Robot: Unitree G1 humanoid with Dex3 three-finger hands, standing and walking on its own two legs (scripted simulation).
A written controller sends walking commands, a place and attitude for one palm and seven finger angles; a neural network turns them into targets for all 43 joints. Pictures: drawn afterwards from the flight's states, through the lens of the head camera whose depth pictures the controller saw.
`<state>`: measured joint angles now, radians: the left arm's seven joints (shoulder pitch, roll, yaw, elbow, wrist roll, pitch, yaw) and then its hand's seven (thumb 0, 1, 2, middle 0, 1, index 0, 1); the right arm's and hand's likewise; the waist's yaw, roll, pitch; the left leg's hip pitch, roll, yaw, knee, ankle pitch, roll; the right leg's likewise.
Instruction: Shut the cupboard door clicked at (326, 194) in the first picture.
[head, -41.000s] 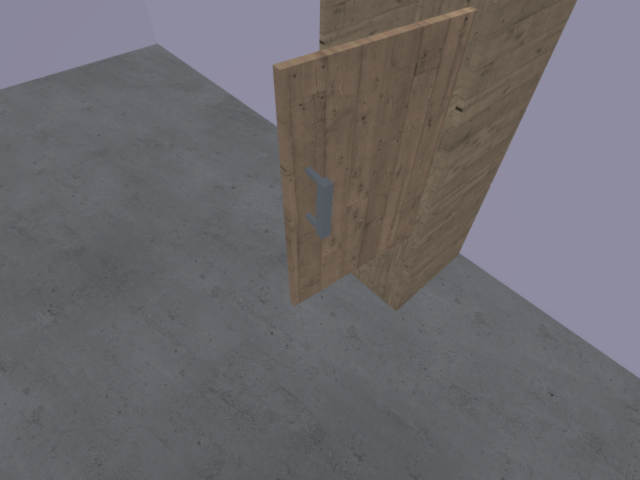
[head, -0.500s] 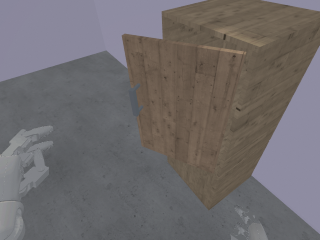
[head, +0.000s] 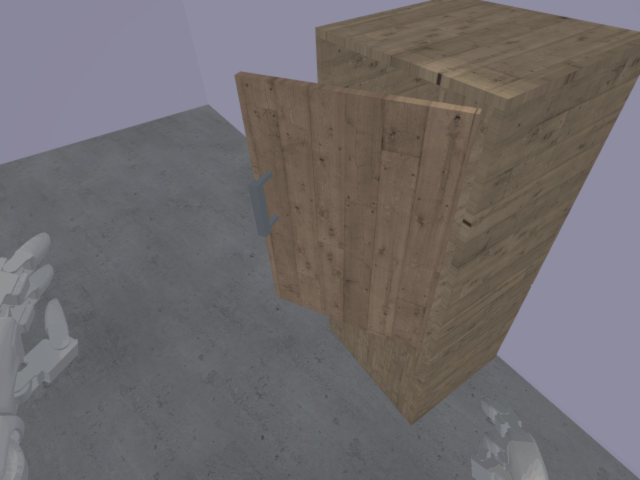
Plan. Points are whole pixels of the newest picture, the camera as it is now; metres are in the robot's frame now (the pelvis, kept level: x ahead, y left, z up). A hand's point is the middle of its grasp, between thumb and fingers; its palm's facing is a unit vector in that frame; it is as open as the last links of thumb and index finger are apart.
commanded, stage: step back with the hand held close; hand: left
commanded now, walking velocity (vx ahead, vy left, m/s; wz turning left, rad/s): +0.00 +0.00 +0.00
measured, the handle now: (265, 204) +0.62 +0.19 +0.00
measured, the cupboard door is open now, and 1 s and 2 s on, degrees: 29 29 29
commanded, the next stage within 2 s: stop stepping back and stand still in 1.26 s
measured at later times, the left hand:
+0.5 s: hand (24, 361) +0.17 +0.30 +0.16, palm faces +0.36 -0.79 -0.49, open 7.4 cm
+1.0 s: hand out of the picture +0.06 +0.31 +0.17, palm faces +0.49 -0.77 -0.41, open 7.4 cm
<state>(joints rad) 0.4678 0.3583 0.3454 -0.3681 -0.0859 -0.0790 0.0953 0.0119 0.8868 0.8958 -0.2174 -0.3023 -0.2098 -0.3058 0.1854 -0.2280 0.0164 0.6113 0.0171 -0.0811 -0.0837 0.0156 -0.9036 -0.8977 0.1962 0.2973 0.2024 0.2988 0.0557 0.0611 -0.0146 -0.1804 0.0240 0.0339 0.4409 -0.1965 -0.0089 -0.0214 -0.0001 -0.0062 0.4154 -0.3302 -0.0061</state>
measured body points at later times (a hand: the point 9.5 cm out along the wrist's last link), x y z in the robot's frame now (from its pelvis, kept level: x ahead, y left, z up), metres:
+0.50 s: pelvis -0.04 +0.04 -0.01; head -0.03 +0.03 +0.44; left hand +0.14 +0.34 +0.19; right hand +0.13 -0.21 -0.08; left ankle +0.03 +0.13 -0.74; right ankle -0.06 -0.11 -0.74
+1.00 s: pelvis -0.14 +0.04 -0.02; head -0.14 +0.06 +0.43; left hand +0.03 +0.35 +0.19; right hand +0.04 -0.20 -0.10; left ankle +0.03 +0.13 -0.74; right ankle -0.09 -0.10 -0.73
